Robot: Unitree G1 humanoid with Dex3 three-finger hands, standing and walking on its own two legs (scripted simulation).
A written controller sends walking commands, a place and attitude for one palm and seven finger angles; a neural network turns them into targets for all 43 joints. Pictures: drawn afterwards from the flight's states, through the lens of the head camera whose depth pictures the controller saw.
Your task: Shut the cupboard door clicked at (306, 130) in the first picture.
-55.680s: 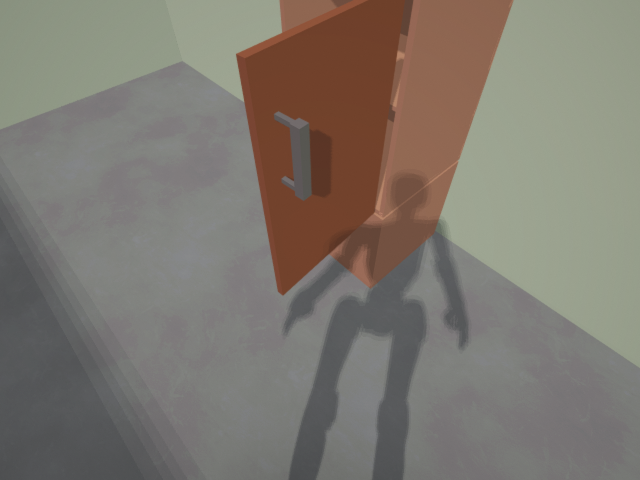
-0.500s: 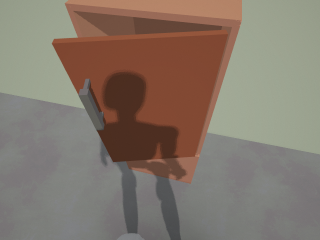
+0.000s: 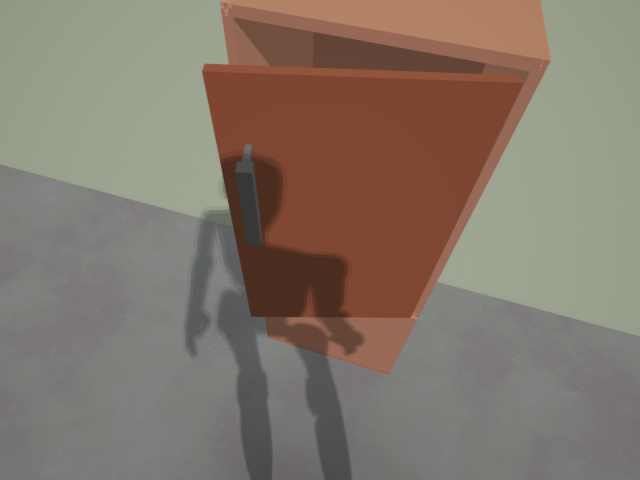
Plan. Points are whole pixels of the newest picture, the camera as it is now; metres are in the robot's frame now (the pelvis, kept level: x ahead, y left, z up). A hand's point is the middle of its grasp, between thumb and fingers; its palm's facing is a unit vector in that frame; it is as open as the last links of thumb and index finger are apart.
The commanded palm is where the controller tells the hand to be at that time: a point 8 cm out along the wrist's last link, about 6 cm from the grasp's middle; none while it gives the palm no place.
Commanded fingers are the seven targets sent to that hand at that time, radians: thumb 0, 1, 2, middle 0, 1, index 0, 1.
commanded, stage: come to a stop and stand still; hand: left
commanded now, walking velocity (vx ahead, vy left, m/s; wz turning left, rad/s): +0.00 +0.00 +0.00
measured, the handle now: (251, 197) +0.46 +0.15 +0.07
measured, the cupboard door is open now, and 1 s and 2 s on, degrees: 18 18 18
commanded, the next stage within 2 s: look again from close up in 0.56 s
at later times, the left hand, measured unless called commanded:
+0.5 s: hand out of the picture -0.04 +0.14 -0.18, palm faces +0.01 -0.99 -0.14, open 7.3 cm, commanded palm none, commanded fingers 0.00 0.90 0.90 -0.20 -0.30 -0.20 -0.30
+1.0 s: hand out of the picture -0.01 +0.18 -0.17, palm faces +0.01 -0.97 -0.23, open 7.3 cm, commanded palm none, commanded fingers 0.00 0.90 0.90 -0.20 -0.30 -0.20 -0.30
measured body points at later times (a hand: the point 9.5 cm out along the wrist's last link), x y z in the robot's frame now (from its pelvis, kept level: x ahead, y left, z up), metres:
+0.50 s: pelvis -0.03 -0.01 +0.00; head -0.03 +0.00 +0.45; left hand -0.04 +0.20 -0.16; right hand -0.09 -0.24 -0.15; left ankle +0.03 +0.09 -0.74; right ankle -0.05 -0.13 -0.74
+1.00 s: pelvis -0.01 +0.00 -0.01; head -0.01 -0.02 +0.44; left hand -0.01 +0.23 -0.16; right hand +0.01 -0.23 -0.17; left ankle +0.03 +0.09 -0.74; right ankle -0.05 -0.13 -0.74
